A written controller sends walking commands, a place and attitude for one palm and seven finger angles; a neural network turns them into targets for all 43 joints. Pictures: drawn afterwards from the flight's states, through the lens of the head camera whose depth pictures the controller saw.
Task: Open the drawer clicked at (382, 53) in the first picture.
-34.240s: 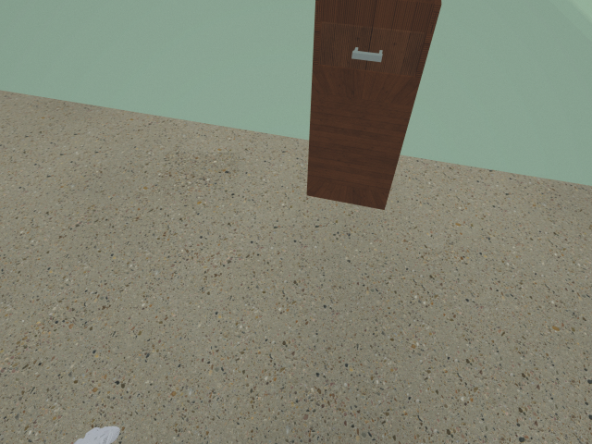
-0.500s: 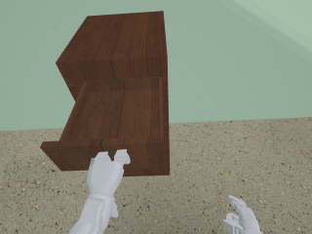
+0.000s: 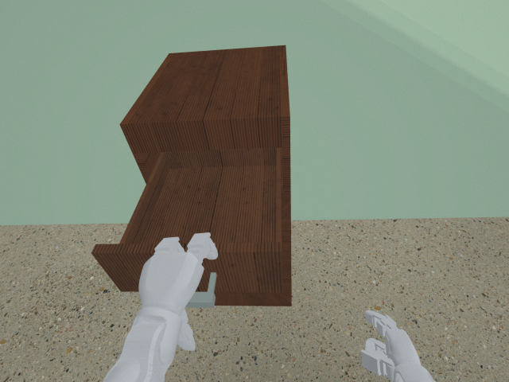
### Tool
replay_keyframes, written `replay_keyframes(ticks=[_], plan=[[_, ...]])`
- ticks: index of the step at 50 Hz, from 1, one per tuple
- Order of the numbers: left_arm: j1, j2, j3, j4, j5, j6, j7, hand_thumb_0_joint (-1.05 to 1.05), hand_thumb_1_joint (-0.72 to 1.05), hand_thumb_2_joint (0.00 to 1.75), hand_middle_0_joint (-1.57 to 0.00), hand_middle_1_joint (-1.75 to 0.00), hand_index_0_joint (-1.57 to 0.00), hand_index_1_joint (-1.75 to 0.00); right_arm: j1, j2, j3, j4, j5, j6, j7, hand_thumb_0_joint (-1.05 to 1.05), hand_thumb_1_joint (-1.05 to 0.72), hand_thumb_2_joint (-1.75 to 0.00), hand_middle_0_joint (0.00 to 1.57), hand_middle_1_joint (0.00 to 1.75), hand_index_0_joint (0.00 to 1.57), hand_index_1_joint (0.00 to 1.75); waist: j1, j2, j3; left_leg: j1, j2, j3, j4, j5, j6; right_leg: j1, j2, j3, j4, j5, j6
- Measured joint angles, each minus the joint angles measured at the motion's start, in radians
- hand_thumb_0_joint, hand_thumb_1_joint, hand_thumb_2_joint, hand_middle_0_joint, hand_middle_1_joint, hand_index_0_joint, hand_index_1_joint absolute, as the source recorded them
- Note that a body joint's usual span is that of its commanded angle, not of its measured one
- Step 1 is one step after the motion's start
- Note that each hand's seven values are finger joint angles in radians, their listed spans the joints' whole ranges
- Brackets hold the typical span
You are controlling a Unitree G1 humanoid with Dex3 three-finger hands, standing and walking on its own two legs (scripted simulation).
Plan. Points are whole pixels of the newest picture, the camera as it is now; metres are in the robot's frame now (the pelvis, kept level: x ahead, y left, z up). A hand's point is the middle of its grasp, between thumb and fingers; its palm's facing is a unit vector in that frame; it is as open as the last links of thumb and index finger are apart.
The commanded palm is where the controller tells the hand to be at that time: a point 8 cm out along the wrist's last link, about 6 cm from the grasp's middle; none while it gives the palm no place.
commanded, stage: lift the hand off the handle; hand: left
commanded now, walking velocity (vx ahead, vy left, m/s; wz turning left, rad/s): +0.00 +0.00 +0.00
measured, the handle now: (188, 289) +0.28 +0.18 -0.03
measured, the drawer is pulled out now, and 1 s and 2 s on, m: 0.29 0.29 0.29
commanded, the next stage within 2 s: draw the hand back to the body in 0.50 s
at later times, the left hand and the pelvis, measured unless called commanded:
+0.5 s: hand (184, 256) +0.26 +0.15 +0.11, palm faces +0.13 -0.17 -0.98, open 13.8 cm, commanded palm +0.21 +0.15 +0.17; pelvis +0.00 +0.00 +0.01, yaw -1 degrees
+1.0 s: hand (154, 272) +0.22 +0.18 +0.11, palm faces +0.11 -0.15 -0.98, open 13.8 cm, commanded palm +0.18 +0.19 +0.17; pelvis +0.00 -0.01 +0.01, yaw +0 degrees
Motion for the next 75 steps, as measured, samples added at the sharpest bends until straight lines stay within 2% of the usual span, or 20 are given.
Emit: replay_keyframes(ticks=[8, 15, 21, 30, 37, 45, 54, 61, 63, 64, 65, 66, 67, 69, 72, 75], plan=[[-0.044, 0.023, 0.011, -0.077, -0.012, 0.01, -0.058, 0.0, -0.49, 0.3, -0.4, -1.23, -0.33, -1.21, -0.014, 0.003, 0.016, 0.003, 0.004, 0.009, 0.007, 0.01, -0.91, -0.9, 0.19, 0.3, 0.2, 0.3, 0.01, 0.009, 0.008, 0.049, 0.0, -0.003, -0.051, 0.022, -0.001, 0.05, 0.001, -0.001, -0.052, 0.022, -0.001], [-0.071, 0.025, 0.02, -0.139, -0.022, 0.064, -0.123, 0.0, -0.49, 0.3, -0.34, -1.21, -0.32, -1.2, -0.023, -0.007, 0.034, -0.001, 0.019, 0.034, 0.029, 0.01, -0.91, -0.9, 0.19, 0.3, 0.2, 0.3, 0.002, 0.02, 0.009, 0.085, 0.001, 0.004, -0.096, 0.04, -0.002, 0.082, 0.003, 0.006, -0.092, 0.04, 0.0], [-0.055, 0.046, 0.026, -0.207, -0.043, 0.062, -0.17, 0.0, -0.49, 0.3, -0.33, -1.2, -0.32, -1.2, -0.025, -0.018, 0.037, -0.009, 0.023, 0.042, 0.039, 0.01, -0.91, -0.9, 0.19, 0.3, 0.2, 0.3, -0.002, 0.031, 0.014, 0.106, 0.003, 0.009, -0.113, 0.046, -0.002, 0.099, 0.006, 0.012, -0.106, 0.046, -0.001], [-0.02, 0.059, 0.051, -0.231, -0.053, 0.063, -0.184, 0.0, -0.49, 0.3, -0.32, -1.2, -0.32, -1.2, -0.025, -0.029, 0.036, -0.009, 0.025, 0.045, 0.048, 0.01, -0.91, -0.9, 0.19, 0.3, 0.2, 0.3, 0.003, 0.035, 0.02, 0.112, 0.009, 0.005, -0.119, 0.051, -0.007, 0.109, 0.011, 0.009, -0.119, 0.054, -0.005], [0.024, 0.087, 0.1, -0.253, -0.066, 0.017, -0.176, 0.0, -0.49, 0.3, -0.32, -1.2, -0.32, -1.2, -0.021, -0.026, 0.032, -0.011, 0.019, 0.034, 0.043, 0.02, -0.91, -0.9, 0.19, 0.3, 0.2, 0.3, 0.005, 0.031, 0.024, 0.11, 0.014, 0.005, -0.116, 0.052, -0.012, 0.109, 0.017, 0.008, -0.12, 0.057, -0.01], [0.048, 0.108, 0.148, -0.265, -0.08, 0.015, -0.183, 0.0, -0.49, 0.3, -0.32, -1.2, -0.32, -1.2, -0.016, -0.036, 0.029, -0.009, 0.017, 0.032, 0.03, 0.02, -0.91, -0.9, 0.19, 0.3, 0.2, 0.3, 0.007, 0.036, 0.029, 0.108, 0.013, -0.001, -0.117, 0.058, -0.011, 0.111, 0.016, 0.002, -0.127, 0.064, -0.009], [0.092, 0.121, 0.179, -0.302, -0.086, -0.028, -0.189, 0.0, -0.49, 0.3, -0.32, -1.2, -0.32, -1.2, -0.012, -0.037, 0.03, -0.017, 0.015, 0.028, 0.023, 0.02, -0.91, -0.9, 0.19, 0.3, 0.2, 0.3, 0.007, 0.038, 0.036, 0.107, 0.01, 0.001, -0.119, 0.062, -0.008, 0.109, 0.013, 0.004, -0.127, 0.068, -0.007], [0.127, 0.144, 0.225, -0.32, -0.098, -0.035, -0.183, 0.0, -0.49, 0.3, -0.32, -1.2, -0.32, -1.2, -0.008, -0.035, 0.034, -0.019, 0.014, 0.024, 0.018, 0.02, -0.91, -0.9, 0.19, 0.3, 0.2, 0.3, 0.01, 0.038, 0.039, 0.106, 0.008, 0.001, -0.115, 0.061, -0.007, 0.108, 0.011, 0.005, -0.124, 0.067, -0.004], [0.149, 0.101, 0.301, -0.345, -0.46, -0.097, -0.187, -0.01, -0.49, 0.3, -0.32, -1.2, -0.32, -1.2, 0.0, -0.026, 0.036, -0.045, 0.009, -0.002, 0.002, 0.02, -0.91, -0.9, 0.19, 0.3, 0.2, 0.3, -0.008, 0.034, 0.061, 0.105, 0.01, -0.007, -0.101, 0.055, -0.003, 0.117, 0.012, -0.003, -0.124, 0.066, -0.003], [0.173, 0.073, 0.34, -0.357, -0.618, -0.139, -0.188, -0.01, -0.48, 0.3, -0.32, -1.19, -0.32, -1.2, 0.007, -0.018, 0.044, -0.059, 0.003, -0.027, -0.01, 0.02, -0.91, -0.9, 0.19, 0.3, 0.2, 0.3, -0.021, 0.024, 0.071, 0.104, 0.011, -0.01, -0.093, 0.051, -0.004, 0.12, 0.014, -0.006, -0.122, 0.064, -0.003], [0.202, 0.05, 0.369, -0.374, -0.74, -0.175, -0.189, -0.01, -0.47, 0.31, -0.32, -1.19, -0.32, -1.19, 0.019, -0.009, 0.05, -0.074, -0.001, -0.054, -0.024, 0.02, -0.91, -0.9, 0.19, 0.3, 0.2, 0.3, -0.031, 0.013, 0.078, 0.104, 0.014, -0.011, -0.089, 0.047, -0.005, 0.122, 0.016, -0.007, -0.124, 0.063, -0.004], [0.23, 0.034, 0.389, -0.396, -0.83, -0.205, -0.187, -0.01, -0.46, 0.31, -0.32, -1.18, -0.32, -1.18, 0.035, -0.001, 0.055, -0.088, -0.006, -0.081, -0.037, 0.02, -0.91, -0.9, 0.2, 0.3, 0.2, 0.3, -0.038, 0.001, 0.082, 0.105, 0.017, -0.012, -0.086, 0.043, -0.008, 0.125, 0.019, -0.008, -0.127, 0.063, -0.005], [0.254, 0.023, 0.404, -0.417, -0.893, -0.232, -0.183, -0.01, -0.44, 0.32, -0.31, -1.17, -0.32, -1.17, 0.052, 0.004, 0.057, -0.098, -0.012, -0.107, -0.049, 0.02, -0.91, -0.9, 0.2, 0.3, 0.2, 0.3, -0.042, -0.009, 0.085, 0.106, 0.02, -0.012, -0.083, 0.04, -0.01, 0.129, 0.022, -0.008, -0.13, 0.063, -0.006], [0.287, 0.015, 0.43, -0.452, -0.972, -0.278, -0.173, -0.01, -0.41, 0.34, -0.31, -1.14, -0.31, -1.15, 0.085, 0.008, 0.057, -0.106, -0.02, -0.149, -0.065, 0.02, -0.91, -0.9, 0.2, 0.3, 0.2, 0.3, -0.048, -0.026, 0.087, 0.11, 0.022, -0.016, -0.081, 0.035, -0.013, 0.138, 0.024, -0.011, -0.136, 0.062, -0.008], [0.305, 0.016, 0.474, -0.474, -1.029, -0.323, -0.161, -0.01, -0.34, 0.37, -0.31, -1.1, -0.31, -1.1, 0.123, 0.001, 0.051, -0.094, -0.024, -0.182, -0.075, 0.01, -0.91, -0.9, 0.2, 0.3, 0.2, 0.3, -0.054, -0.042, 0.087, 0.115, 0.021, -0.022, -0.082, 0.03, -0.013, 0.148, 0.023, -0.017, -0.143, 0.059, -0.007], [0.311, 0.02, 0.514, -0.472, -1.053, -0.348, -0.155, -0.01, -0.25, 0.4, -0.3, -1.04, -0.3, -1.04, 0.146, -0.011, 0.04, -0.072, -0.024, -0.196, -0.078, 0.01, -0.91, -0.9, 0.2, 0.3, 0.2, 0.3, -0.058, -0.046, 0.088, 0.116, 0.018, -0.025, -0.083, 0.027, -0.011, 0.152, 0.021, -0.019, -0.148, 0.056, -0.004]])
